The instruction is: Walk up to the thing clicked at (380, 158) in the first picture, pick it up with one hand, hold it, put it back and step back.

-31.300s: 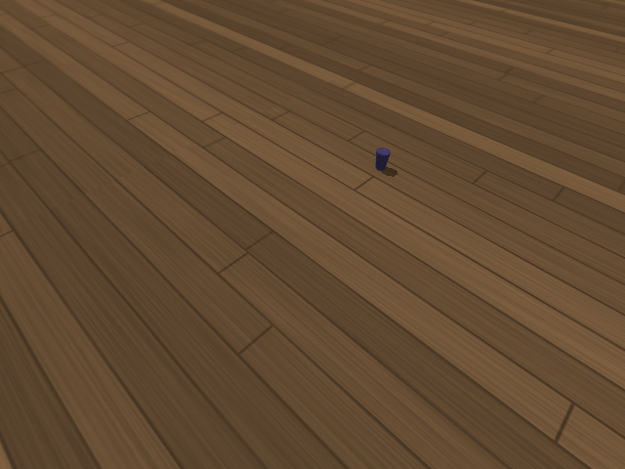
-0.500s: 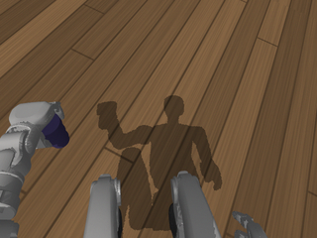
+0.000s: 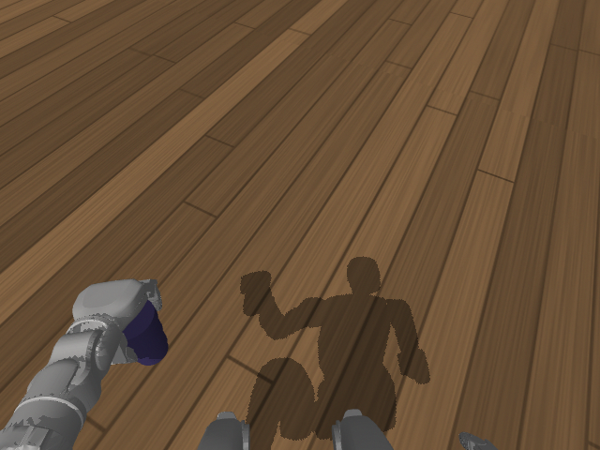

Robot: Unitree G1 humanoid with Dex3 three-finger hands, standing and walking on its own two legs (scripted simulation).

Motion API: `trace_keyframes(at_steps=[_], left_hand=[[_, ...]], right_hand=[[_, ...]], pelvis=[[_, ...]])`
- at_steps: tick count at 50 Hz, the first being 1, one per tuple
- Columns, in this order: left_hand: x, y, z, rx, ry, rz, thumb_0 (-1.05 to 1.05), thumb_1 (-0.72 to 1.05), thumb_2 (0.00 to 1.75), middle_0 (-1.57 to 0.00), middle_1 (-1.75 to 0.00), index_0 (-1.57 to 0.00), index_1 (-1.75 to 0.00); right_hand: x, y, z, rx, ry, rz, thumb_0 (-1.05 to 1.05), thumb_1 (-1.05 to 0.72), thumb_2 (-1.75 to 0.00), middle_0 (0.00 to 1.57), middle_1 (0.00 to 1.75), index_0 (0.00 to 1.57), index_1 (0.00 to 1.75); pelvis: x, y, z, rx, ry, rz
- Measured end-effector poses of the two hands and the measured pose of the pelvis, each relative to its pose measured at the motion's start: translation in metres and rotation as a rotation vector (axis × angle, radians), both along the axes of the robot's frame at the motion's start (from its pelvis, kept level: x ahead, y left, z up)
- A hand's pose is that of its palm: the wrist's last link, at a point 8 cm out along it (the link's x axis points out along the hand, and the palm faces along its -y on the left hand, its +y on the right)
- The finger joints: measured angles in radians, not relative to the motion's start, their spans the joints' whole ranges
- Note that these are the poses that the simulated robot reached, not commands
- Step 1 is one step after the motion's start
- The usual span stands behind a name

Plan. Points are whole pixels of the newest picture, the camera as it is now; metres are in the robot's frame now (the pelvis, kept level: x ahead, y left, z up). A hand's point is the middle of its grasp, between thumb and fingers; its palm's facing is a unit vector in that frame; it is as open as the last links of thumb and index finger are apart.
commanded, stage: lift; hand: left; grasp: from above
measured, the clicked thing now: (141, 335) +0.34 +0.23 -0.12
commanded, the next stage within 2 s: hold in 0.40 s
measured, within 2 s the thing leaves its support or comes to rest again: neither
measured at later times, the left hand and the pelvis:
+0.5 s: hand (114, 295) +0.35 +0.24 +0.00, palm faces -0.47 -0.09 -0.88, open 9.6 cm; pelvis +0.04 +0.00 +0.07, yaw -1 degrees
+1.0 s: hand (111, 278) +0.36 +0.22 +0.05, palm faces -0.45 -0.07 -0.89, open 9.6 cm; pelvis +0.05 +0.00 +0.09, yaw -1 degrees
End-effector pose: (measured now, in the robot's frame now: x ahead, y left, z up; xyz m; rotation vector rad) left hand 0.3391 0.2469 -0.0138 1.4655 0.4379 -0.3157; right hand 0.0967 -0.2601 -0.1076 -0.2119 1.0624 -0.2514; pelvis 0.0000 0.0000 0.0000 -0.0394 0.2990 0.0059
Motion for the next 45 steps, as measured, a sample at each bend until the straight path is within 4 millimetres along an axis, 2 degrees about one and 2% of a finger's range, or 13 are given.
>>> trace_keyframes(at_steps=[6, 13, 19, 35, 45], left_hand=[[0.005, -0.008, 0.023, 0.014, -0.029, 0.0, 0.01, 0.04, 0.56, -0.77, -0.87, -0.62, -0.82], [0.018, -0.006, 0.051, 0.03, -0.044, 0.037, 0.01, 0.04, 0.56, -0.77, -0.87, -0.62, -0.82], [0.022, -0.006, 0.066, 0.017, -0.009, 0.049, 0.01, 0.04, 0.56, -0.77, -0.87, -0.62, -0.82], [0.03, -0.01, 0.099, 0.03, -0.028, 0.01, 0.01, 0.04, 0.56, -0.78, -0.87, -0.62, -0.82], [0.028, -0.017, 0.117, 0.02, -0.021, -0.006, 0.01, 0.04, 0.56, -0.78, -0.87, -0.62, -0.81]], right_hand=[[0.002, -0.003, 0.022, -0.002, 0.005, -0.008, 0.0, -0.91, -0.9, 0.2, 0.3, 0.2, 0.3], [0.005, -0.002, 0.043, 0.012, 0.009, -0.028, 0.0, -0.91, -0.9, 0.2, 0.3, 0.2, 0.3], [0.013, 0.002, 0.057, 0.023, -0.002, -0.036, 0.0, -0.91, -0.9, 0.2, 0.3, 0.2, 0.3], [0.051, 0.005, 0.079, 0.047, -0.055, -0.015, 0.0, -0.91, -0.9, 0.2, 0.3, 0.2, 0.3], [0.063, -0.001, 0.089, 0.047, -0.092, -0.009, 0.0, -0.91, -0.89, 0.2, 0.3, 0.2, 0.3]], pelvis=[[0.009, -0.001, 0.023, 0.006, -0.041, 0.001], [0.021, 0.0, 0.047, 0.014, -0.08, -0.006], [0.031, 0.003, 0.062, 0.018, -0.103, -0.011], [0.05, 0.003, 0.082, 0.029, -0.159, -0.015], [0.053, -0.001, 0.089, 0.034, -0.192, -0.018]])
